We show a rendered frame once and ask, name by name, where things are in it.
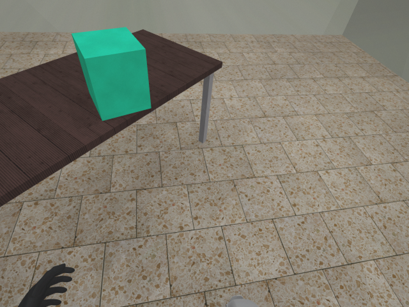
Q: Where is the robot right shin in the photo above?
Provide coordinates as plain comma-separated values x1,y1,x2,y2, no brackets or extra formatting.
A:
229,295,243,302

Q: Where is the left robot hand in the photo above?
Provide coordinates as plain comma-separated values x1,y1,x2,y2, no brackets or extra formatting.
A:
18,264,75,307

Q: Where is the table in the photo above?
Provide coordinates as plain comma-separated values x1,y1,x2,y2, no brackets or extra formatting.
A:
0,29,222,207

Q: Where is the carton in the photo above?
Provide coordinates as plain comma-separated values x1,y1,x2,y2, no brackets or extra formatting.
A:
72,27,151,121

